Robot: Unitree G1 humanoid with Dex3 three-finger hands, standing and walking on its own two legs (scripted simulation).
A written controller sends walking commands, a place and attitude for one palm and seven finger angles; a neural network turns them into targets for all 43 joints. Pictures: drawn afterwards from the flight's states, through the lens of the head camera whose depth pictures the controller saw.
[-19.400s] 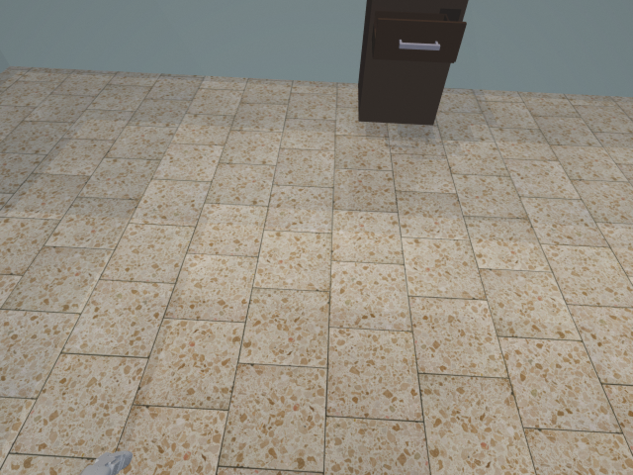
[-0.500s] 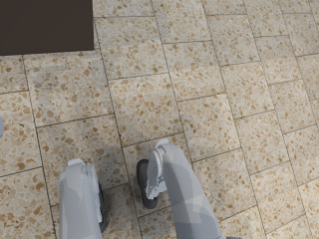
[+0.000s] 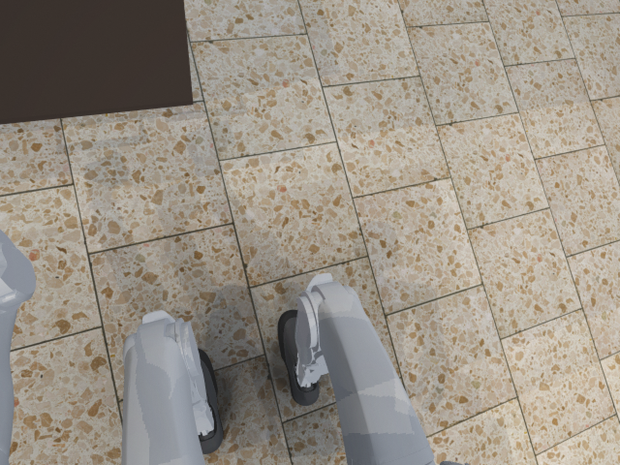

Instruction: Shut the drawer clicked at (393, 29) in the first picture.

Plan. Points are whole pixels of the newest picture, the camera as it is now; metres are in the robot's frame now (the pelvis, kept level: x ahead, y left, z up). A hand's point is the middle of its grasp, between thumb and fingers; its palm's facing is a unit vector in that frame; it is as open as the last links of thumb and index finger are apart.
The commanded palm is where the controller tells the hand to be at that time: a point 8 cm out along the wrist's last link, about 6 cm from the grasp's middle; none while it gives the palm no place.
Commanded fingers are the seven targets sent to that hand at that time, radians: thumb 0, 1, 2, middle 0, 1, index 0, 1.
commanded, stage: pull the fist back off the drawer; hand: left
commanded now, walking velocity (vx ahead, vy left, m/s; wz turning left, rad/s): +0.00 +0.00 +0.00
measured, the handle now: out of the picture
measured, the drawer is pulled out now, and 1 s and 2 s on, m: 0.00 0.00 0.00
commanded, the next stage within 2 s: draw the hand back to the body in 0.20 s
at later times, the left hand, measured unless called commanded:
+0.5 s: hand out of the picture +0.53 +0.23 +0.08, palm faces +0.05 -0.99 -0.10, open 3.3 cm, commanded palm +0.50 +0.25 +0.11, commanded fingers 0.00 0.90 0.90 -1.40 -1.60 -1.40 -1.60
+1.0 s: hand out of the picture +0.37 +0.23 +0.24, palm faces +0.23 -0.94 -0.27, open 3.3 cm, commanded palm +0.34 +0.29 +0.28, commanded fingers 0.00 0.90 0.90 -1.40 -1.60 -1.40 -1.60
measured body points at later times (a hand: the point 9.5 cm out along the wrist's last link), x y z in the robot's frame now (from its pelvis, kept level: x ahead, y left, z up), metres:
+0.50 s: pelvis +0.04 +0.00 +0.07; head +0.27 +0.05 +0.45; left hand +0.52 +0.28 +0.09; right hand +0.13 -0.25 -0.06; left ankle +0.06 +0.10 -0.46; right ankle +0.11 -0.12 -0.46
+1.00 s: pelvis +0.09 +0.00 +0.23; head +0.15 +0.00 +0.67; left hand +0.35 +0.28 +0.26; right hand +0.28 -0.23 +0.14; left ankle +0.06 +0.10 -0.46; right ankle +0.11 -0.12 -0.46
